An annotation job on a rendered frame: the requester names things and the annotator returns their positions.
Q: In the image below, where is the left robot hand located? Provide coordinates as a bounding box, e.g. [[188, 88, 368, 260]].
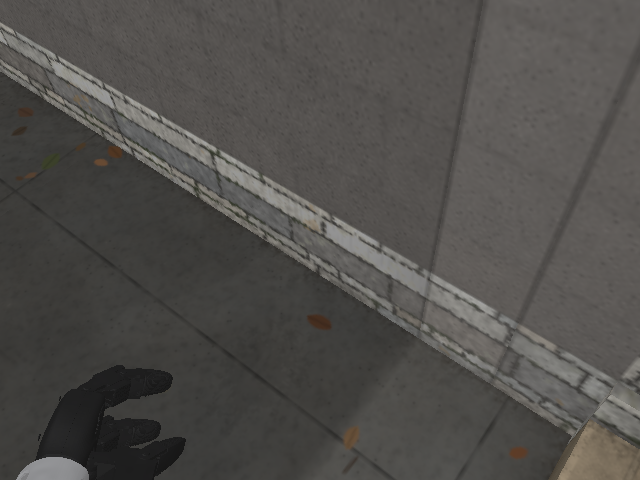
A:
[[35, 365, 186, 480]]

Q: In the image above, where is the left robot forearm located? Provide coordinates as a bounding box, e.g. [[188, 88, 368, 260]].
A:
[[16, 457, 89, 480]]

